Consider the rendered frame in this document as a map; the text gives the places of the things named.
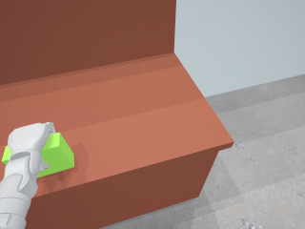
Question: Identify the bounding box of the left robot forearm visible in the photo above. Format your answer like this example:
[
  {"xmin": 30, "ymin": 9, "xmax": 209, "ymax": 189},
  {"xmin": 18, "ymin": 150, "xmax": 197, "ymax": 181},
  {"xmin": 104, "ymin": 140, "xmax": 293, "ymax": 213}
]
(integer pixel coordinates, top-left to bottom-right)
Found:
[{"xmin": 0, "ymin": 148, "xmax": 42, "ymax": 229}]

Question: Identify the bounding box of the sponge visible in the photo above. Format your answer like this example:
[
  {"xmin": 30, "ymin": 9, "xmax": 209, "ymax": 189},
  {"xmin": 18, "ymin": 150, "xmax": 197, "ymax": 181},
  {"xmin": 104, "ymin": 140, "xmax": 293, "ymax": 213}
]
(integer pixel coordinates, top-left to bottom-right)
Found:
[{"xmin": 2, "ymin": 133, "xmax": 74, "ymax": 177}]

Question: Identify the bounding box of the left robot hand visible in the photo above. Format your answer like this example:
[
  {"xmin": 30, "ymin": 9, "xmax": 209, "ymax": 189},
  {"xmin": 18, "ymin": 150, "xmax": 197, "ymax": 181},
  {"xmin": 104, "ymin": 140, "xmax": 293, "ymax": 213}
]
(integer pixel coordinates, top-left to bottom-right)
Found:
[{"xmin": 8, "ymin": 122, "xmax": 56, "ymax": 172}]

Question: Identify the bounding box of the right robot hand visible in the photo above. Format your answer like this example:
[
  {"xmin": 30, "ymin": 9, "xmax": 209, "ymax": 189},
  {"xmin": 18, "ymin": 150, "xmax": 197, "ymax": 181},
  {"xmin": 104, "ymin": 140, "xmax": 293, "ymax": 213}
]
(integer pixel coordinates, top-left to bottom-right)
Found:
[{"xmin": 242, "ymin": 218, "xmax": 262, "ymax": 229}]

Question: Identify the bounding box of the table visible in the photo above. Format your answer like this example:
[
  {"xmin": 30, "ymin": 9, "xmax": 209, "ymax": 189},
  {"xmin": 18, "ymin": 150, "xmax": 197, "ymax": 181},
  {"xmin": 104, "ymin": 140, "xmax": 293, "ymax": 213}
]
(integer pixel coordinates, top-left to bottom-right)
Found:
[{"xmin": 0, "ymin": 0, "xmax": 234, "ymax": 229}]

